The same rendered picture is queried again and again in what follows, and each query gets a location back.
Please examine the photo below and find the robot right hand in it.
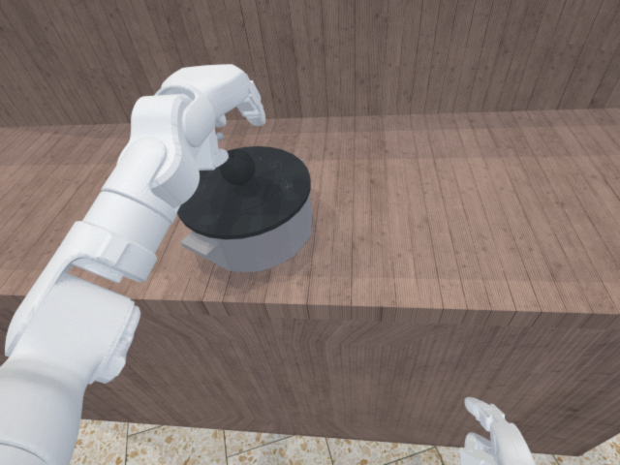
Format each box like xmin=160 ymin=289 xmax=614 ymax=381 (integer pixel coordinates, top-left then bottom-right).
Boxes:
xmin=459 ymin=397 xmax=536 ymax=465

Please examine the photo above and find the left robot upper arm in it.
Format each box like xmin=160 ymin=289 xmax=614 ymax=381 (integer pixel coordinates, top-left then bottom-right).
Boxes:
xmin=0 ymin=272 xmax=140 ymax=465

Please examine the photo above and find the pot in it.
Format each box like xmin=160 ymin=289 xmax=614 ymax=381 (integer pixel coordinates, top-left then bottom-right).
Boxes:
xmin=180 ymin=158 xmax=312 ymax=272

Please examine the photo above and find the knob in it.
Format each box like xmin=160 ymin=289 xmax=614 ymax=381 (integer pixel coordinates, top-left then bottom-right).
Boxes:
xmin=220 ymin=149 xmax=255 ymax=185

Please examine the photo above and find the lid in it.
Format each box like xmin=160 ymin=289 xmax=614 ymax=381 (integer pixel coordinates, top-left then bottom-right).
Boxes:
xmin=177 ymin=146 xmax=311 ymax=239

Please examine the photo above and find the left robot forearm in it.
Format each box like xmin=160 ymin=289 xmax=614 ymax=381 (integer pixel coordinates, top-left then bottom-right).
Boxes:
xmin=5 ymin=82 xmax=215 ymax=357

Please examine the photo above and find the table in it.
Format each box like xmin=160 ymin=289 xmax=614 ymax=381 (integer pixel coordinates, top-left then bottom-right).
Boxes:
xmin=0 ymin=0 xmax=620 ymax=456

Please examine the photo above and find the robot left hand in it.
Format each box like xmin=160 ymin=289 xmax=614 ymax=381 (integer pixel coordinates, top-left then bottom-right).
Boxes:
xmin=161 ymin=64 xmax=265 ymax=171

